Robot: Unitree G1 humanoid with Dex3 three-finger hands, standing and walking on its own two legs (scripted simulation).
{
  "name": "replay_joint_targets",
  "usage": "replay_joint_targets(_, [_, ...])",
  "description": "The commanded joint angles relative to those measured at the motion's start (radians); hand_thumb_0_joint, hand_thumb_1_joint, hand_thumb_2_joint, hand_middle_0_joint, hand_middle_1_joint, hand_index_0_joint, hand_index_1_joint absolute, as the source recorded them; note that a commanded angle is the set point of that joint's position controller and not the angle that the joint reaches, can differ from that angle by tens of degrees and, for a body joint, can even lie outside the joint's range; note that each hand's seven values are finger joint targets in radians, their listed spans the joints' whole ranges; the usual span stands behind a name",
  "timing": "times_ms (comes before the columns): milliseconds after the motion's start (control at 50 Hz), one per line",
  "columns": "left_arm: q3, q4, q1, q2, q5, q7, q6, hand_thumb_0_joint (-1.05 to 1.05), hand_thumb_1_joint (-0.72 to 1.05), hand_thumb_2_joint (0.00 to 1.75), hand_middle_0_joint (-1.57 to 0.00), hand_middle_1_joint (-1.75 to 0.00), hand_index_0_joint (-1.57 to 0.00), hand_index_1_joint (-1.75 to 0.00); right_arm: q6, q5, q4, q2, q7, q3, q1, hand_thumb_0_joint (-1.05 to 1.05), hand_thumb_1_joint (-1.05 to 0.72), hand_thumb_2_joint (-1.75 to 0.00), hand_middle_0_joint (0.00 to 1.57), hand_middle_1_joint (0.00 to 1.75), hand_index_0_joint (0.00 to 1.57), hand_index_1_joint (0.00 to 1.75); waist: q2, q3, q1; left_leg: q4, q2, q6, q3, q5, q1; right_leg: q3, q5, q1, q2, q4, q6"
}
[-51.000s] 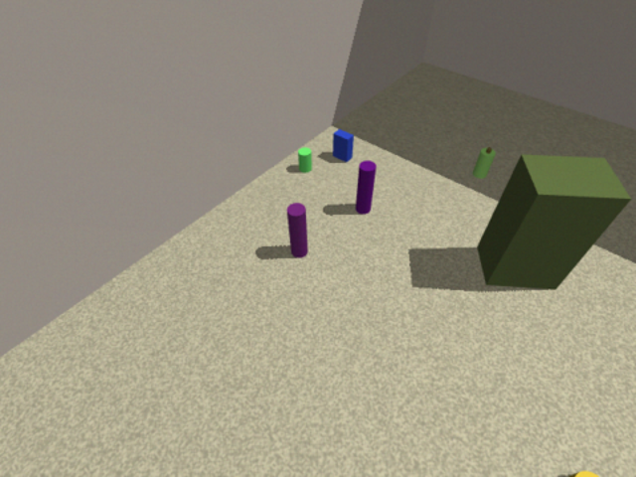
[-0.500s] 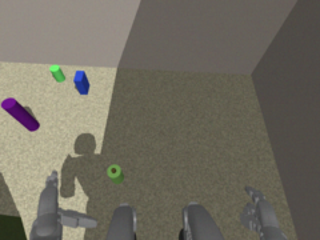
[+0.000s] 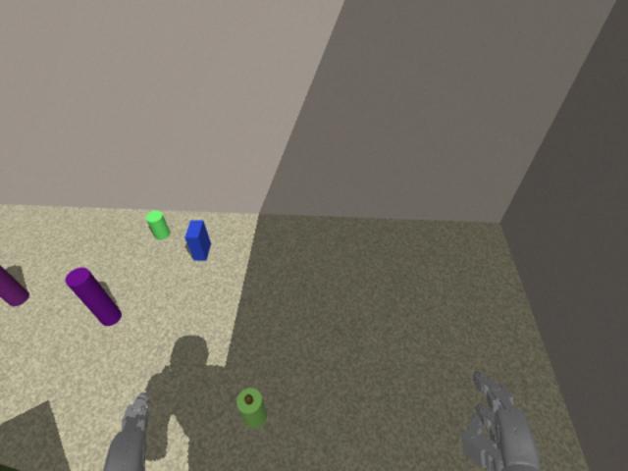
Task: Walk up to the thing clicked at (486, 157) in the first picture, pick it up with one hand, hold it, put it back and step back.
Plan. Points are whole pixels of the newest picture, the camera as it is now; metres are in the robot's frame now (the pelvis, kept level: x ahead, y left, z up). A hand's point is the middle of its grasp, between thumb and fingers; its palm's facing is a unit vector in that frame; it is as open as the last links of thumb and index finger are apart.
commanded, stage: home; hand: left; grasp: from the side
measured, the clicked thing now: (252, 407) +0.41 +0.19 -0.64
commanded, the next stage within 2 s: stand in 1.52 s
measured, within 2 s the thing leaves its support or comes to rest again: neither
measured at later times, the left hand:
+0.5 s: hand (189, 468) +0.16 +0.17 -0.05, palm faces +0.10 -0.95 -0.29, open 17.5 cm
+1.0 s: hand (190, 466) +0.16 +0.17 -0.05, palm faces +0.11 -0.95 -0.28, open 17.5 cm
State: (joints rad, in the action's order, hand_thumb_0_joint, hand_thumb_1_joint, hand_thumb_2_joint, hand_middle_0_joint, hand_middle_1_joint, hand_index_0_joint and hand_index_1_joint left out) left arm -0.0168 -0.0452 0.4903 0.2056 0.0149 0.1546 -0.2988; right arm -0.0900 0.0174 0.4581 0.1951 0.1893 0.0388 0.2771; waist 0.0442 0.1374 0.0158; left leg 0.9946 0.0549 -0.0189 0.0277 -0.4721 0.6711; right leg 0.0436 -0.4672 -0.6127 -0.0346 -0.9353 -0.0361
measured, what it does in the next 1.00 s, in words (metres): stands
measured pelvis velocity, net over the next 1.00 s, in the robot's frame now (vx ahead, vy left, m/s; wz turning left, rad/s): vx -0.01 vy -0.01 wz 0.00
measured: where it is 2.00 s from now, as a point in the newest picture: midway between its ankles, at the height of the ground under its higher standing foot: outside the picture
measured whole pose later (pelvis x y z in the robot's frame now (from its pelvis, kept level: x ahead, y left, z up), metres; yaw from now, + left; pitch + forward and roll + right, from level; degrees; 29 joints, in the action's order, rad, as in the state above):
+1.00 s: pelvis -0.01 -0.01 +0.01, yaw +0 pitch +7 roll -2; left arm -0.01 0.02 0.45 0.20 0.01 0.13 -0.26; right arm -0.13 0.01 0.51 0.21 0.19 0.03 0.27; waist 0.04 0.10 0.01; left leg 0.94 0.06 -0.04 0.03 -0.44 0.63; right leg 0.05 -0.45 -0.58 -0.03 -0.91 -0.02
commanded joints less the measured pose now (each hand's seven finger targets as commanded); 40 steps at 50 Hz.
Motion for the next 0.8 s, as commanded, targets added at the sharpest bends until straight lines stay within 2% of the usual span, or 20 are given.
replay_joint_targets(0, [0.061, -0.198, -0.073, 0.107, -0.017, 0.006, 0.063, 0.00, -0.56, 0.05, -0.05, -0.05, -0.05, -0.05, -0.071, -0.012, -0.138, 0.122, 0.012, -0.061, -0.055, 0.00, -0.90, -0.90, 0.20, 0.30, 0.20, 0.30, 0.002, 0.078, 0.020, -0.177, -0.037, 0.016, -0.022, 0.190, -0.123, 0.028, 0.169, 0.042, 0.053, 0.154, 0.036])
replay_joint_targets(60, [0.059, -0.205, -0.073, 0.111, -0.018, 0.005, 0.066, 0.00, -0.57, 0.05, -0.05, -0.05, -0.05, -0.05, -0.077, -0.013, -0.129, 0.120, 0.014, -0.059, -0.050, 0.00, -0.90, -0.90, 0.20, 0.30, 0.20, 0.30, 0.001, 0.085, 0.022, -0.171, -0.042, 0.017, -0.028, 0.210, -0.136, 0.023, 0.199, 0.056, 0.050, 0.163, 0.032])
replay_joint_targets(80, [0.048, -0.141, -0.034, 0.085, -0.018, 0.004, 0.061, 0.00, -0.57, 0.04, -0.05, -0.05, -0.05, -0.05, -0.079, -0.016, -0.124, 0.117, 0.013, -0.056, -0.055, 0.00, -0.90, -0.90, 0.20, 0.30, 0.20, 0.30, -0.011, 0.073, 0.021, -0.176, -0.041, 0.017, -0.023, 0.198, -0.130, 0.026, 0.185, 0.058, 0.052, 0.164, 0.033])
replay_joint_targets(160, [0.064, -0.187, -0.061, 0.112, -0.017, 0.005, 0.068, 0.00, -0.58, 0.04, -0.05, -0.05, -0.05, -0.05, -0.081, -0.014, -0.115, 0.122, 0.014, -0.058, -0.059, 0.00, -0.90, -0.90, 0.20, 0.30, 0.20, 0.30, 0.005, 0.088, 0.012, -0.186, -0.041, 0.015, -0.023, 0.206, -0.142, 0.025, 0.188, 0.070, 0.051, 0.170, 0.036])
replay_joint_targets(200, [0.053, -0.122, -0.024, 0.085, -0.015, 0.002, 0.063, 0.00, -0.58, 0.04, -0.05, -0.05, -0.05, -0.05, -0.081, -0.013, -0.119, 0.119, 0.012, -0.055, -0.070, 0.00, -0.90, -0.90, 0.20, 0.30, 0.20, 0.30, -0.022, 0.043, 0.012, -0.191, -0.039, 0.016, -0.020, 0.194, -0.119, 0.032, 0.176, 0.063, 0.053, 0.177, 0.034])
replay_joint_targets(220, [0.068, -0.158, -0.052, 0.107, -0.015, 0.003, 0.068, 0.00, -0.55, 0.05, -0.05, -0.05, -0.05, -0.05, -0.082, -0.012, -0.116, 0.119, 0.012, -0.056, -0.070, 0.00, -0.90, -0.90, 0.20, 0.30, 0.20, 0.30, -0.017, 0.058, 0.003, -0.190, -0.041, 0.017, -0.024, 0.196, -0.122, 0.030, 0.180, 0.072, 0.051, 0.181, 0.034])
replay_joint_targets(240, [0.061, -0.104, -0.031, 0.088, -0.016, 0.003, 0.066, 0.00, -0.56, 0.05, -0.05, -0.05, -0.05, -0.05, -0.081, -0.012, -0.118, 0.120, 0.012, -0.057, -0.070, 0.00, -0.90, -0.90, 0.20, 0.30, 0.20, 0.30, -0.022, 0.041, 0.010, -0.194, -0.040, 0.017, -0.024, 0.182, -0.119, 0.027, 0.166, 0.063, 0.051, 0.182, 0.034])
replay_joint_targets(260, [0.087, -0.204, -0.092, 0.133, -0.014, 0.005, 0.077, 0.00, -0.58, 0.04, -0.05, -0.05, -0.05, -0.05, -0.080, -0.010, -0.112, 0.120, 0.011, -0.059, -0.066, 0.00, -0.90, -0.90, 0.20, 0.30, 0.20, 0.30, 0.011, 0.062, -0.002, -0.198, -0.040, 0.014, -0.027, 0.196, -0.132, 0.027, 0.178, 0.071, 0.051, 0.180, 0.036])
replay_joint_targets(280, [0.061, -0.124, -0.046, 0.097, -0.017, -0.001, 0.073, 0.00, -0.57, 0.05, -0.05, -0.05, -0.05, -0.05, -0.079, -0.013, -0.110, 0.120, 0.010, -0.057, -0.065, 0.00, -0.90, -0.90, 0.20, 0.30, 0.20, 0.30, -0.008, 0.051, 0.014, -0.196, -0.039, 0.015, -0.026, 0.195, -0.130, 0.027, 0.176, 0.066, 0.052, 0.181, 0.036])
replay_joint_targets(340, [0.055, -0.096, -0.033, 0.075, -0.012, -0.004, 0.072, 0.00, -0.57, 0.05, -0.05, -0.05, -0.05, -0.05, -0.083, -0.011, -0.119, 0.121, 0.008, -0.058, -0.074, 0.00, -0.90, -0.90, 0.20, 0.30, 0.20, 0.30, -0.036, 0.025, 0.011, -0.203, -0.039, 0.018, -0.028, 0.161, -0.117, 0.029, 0.147, 0.058, 0.053, 0.191, 0.034])
replay_joint_targets(360, [0.077, -0.148, -0.068, 0.111, -0.011, -0.002, 0.079, 0.00, -0.56, 0.05, -0.05, -0.05, -0.05, -0.05, -0.083, -0.010, -0.114, 0.120, 0.009, -0.058, -0.075, 0.00, -0.90, -0.90, 0.20, 0.30, 0.20, 0.30, -0.011, 0.035, 0.001, -0.202, -0.041, 0.018, -0.029, 0.165, -0.115, 0.026, 0.151, 0.062, 0.050, 0.192, 0.034])
replay_joint_targets(420, [0.071, -0.155, -0.061, 0.110, -0.013, -0.004, 0.081, 0.00, -0.56, 0.05, -0.05, -0.05, -0.05, -0.05, -0.084, -0.010, -0.114, 0.126, 0.006, -0.062, -0.064, 0.00, -0.90, -0.90, 0.20, 0.30, 0.20, 0.30, -0.013, 0.055, 0.006, -0.203, -0.039, 0.017, -0.028, 0.181, -0.131, 0.028, 0.165, 0.070, 0.052, 0.186, 0.035])
replay_joint_targets(480, [0.048, -0.088, -0.038, 0.071, -0.012, -0.009, 0.077, 0.00, -0.55, 0.06, -0.05, -0.06, -0.05, -0.06, -0.086, -0.011, -0.119, 0.120, 0.006, -0.059, -0.076, 0.00, -0.90, -0.90, 0.20, 0.30, 0.20, 0.30, -0.041, 0.042, 0.016, -0.203, -0.038, 0.020, -0.027, 0.159, -0.120, 0.027, 0.147, 0.063, 0.054, 0.193, 0.033])
replay_joint_targets(560, [0.082, -0.168, -0.096, 0.129, -0.013, -0.005, 0.088, 0.00, -0.57, 0.05, -0.05, -0.05, -0.05, -0.05, -0.085, -0.011, -0.108, 0.124, 0.008, -0.061, -0.069, 0.00, -0.90, -0.90, 0.20, 0.30, 0.20, 0.30, -0.015, 0.063, 0.006, -0.200, -0.041, 0.020, -0.033, 0.169, -0.131, 0.020, 0.153, 0.066, 0.050, 0.196, 0.034])
replay_joint_targets(580, [0.059, -0.113, -0.060, 0.097, -0.013, -0.007, 0.083, 0.00, -0.55, 0.05, -0.05, -0.06, -0.05, -0.06, -0.089, -0.011, -0.107, 0.118, 0.008, -0.055, -0.073, 0.00, -0.90, -0.90, 0.20, 0.30, 0.20, 0.30, -0.036, 0.037, 0.013, -0.201, -0.042, 0.022, -0.034, 0.142, -0.121, 0.021, 0.130, 0.060, 0.050, 0.203, 0.031])
replay_joint_targets(640, [0.069, -0.142, -0.096, 0.109, -0.011, -0.007, 0.088, 0.00, -0.57, 0.05, -0.05, -0.05, -0.05, -0.05, -0.093, -0.012, -0.104, 0.116, 0.011, -0.057, -0.075, 0.00, -0.90, -0.90, 0.20, 0.30, 0.20, 0.30, -0.043, 0.029, 0.013, -0.194, -0.047, 0.025, -0.043, 0.115, -0.111, 0.001, 0.106, 0.053, 0.038, 0.228, 0.026])
replay_joint_targets(680, [0.049, -0.098, -0.052, 0.077, -0.012, -0.011, 0.084, 0.00, -0.54, 0.06, -0.05, -0.06, -0.05, -0.06, -0.097, -0.014, -0.105, 0.120, 0.010, -0.057, -0.078, 0.00, -0.90, -0.90, 0.20, 0.30, 0.20, 0.30, -0.052, 0.043, 0.015, -0.199, -0.043, 0.026, -0.039, 0.130, -0.122, 0.010, 0.122, 0.058, 0.046, 0.213, 0.028])
replay_joint_targets(700, [0.071, -0.134, -0.068, 0.101, -0.012, -0.010, 0.086, 0.00, -0.56, 0.05, -0.05, -0.06, -0.05, -0.05, -0.097, -0.012, -0.105, 0.120, 0.011, -0.058, -0.078, 0.00, -0.90, -0.90, 0.20, 0.30, 0.20, 0.30, -0.026, 0.050, 0.006, -0.198, -0.045, 0.023, -0.043, 0.138, -0.122, 0.010, 0.131, 0.058, 0.045, 0.210, 0.030])
replay_joint_targets(720, [0.055, -0.094, -0.052, 0.082, -0.013, -0.012, 0.084, 0.00, -0.55, 0.06, -0.05, -0.06, -0.05, -0.06, -0.096, -0.013, -0.106, 0.120, 0.010, -0.057, -0.079, 0.00, -0.90, -0.90, 0.20, 0.30, 0.20, 0.30, -0.038, 0.035, 0.012, -0.204, -0.043, 0.023, -0.038, 0.126, -0.118, 0.017, 0.117, 0.052, 0.048, 0.207, 0.031])
replay_joint_targets(780, [0.080, -0.142, -0.085, 0.117, -0.013, -0.008, 0.092, 0.00, -0.56, 0.05, -0.05, -0.05, -0.05, -0.05, -0.096, -0.013, -0.097, 0.119, 0.010, -0.057, -0.075, 0.00, -0.90, -0.90, 0.20, 0.30, 0.20, 0.30, -0.004, 0.047, 0.002, -0.209, -0.043, 0.019, -0.036, 0.132, -0.126, 0.018, 0.117, 0.064, 0.048, 0.203, 0.035])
